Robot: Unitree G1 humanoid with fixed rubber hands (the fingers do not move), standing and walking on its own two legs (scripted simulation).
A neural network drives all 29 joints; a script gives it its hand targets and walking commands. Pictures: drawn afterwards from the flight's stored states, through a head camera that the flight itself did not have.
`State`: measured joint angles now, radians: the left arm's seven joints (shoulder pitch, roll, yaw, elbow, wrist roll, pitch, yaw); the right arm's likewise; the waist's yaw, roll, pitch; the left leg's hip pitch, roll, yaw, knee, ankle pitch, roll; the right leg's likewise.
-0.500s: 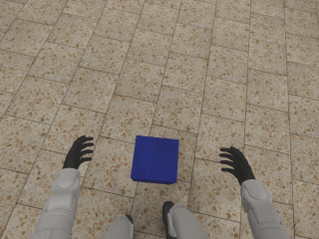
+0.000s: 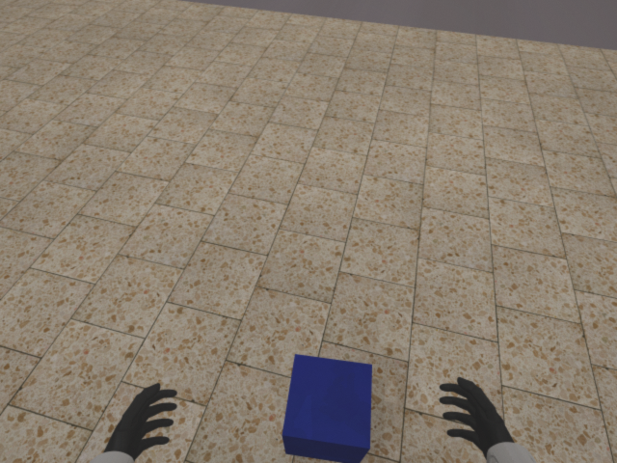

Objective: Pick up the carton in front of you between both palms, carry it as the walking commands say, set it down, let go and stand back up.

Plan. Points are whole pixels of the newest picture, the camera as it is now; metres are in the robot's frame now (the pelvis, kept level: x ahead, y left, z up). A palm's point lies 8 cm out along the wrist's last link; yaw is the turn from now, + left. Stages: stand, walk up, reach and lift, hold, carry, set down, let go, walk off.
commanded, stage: let go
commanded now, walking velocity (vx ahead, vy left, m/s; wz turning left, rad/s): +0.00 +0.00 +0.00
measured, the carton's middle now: (327, 410) +0.35 -0.06 -0.65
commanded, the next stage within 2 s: stand in 0.28 s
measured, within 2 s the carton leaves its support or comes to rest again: neither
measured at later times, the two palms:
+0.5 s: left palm out of the picture +0.13 +0.27 -0.08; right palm out of the picture +0.13 -0.29 -0.09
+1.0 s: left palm out of the picture +0.11 +0.27 -0.09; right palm out of the picture +0.12 -0.31 -0.10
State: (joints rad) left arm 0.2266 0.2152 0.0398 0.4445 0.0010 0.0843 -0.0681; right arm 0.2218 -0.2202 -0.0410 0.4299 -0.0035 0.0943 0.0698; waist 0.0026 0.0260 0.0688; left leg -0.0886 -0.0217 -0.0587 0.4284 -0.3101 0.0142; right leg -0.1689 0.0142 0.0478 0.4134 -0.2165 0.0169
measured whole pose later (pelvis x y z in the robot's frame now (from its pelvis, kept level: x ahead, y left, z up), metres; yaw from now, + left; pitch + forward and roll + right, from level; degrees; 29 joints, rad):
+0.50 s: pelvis +0.00 -0.01 -0.01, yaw +0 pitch -1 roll +0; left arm 0.20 0.31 0.05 0.69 0.05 0.02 0.01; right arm 0.21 -0.32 -0.05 0.63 -0.04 0.04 -0.02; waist 0.00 0.04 0.02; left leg -0.16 -0.01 -0.06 0.52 -0.35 -0.01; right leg -0.25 0.02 0.03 0.53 -0.27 0.00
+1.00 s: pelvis +0.00 -0.02 +0.00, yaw +2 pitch -2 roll +0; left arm 0.15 0.34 0.03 0.88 0.03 0.00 0.02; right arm 0.19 -0.36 -0.01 0.82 -0.03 0.00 -0.03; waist 0.01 0.03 0.02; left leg -0.09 0.00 -0.09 0.44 -0.32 -0.02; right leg -0.18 0.03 0.00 0.46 -0.25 -0.02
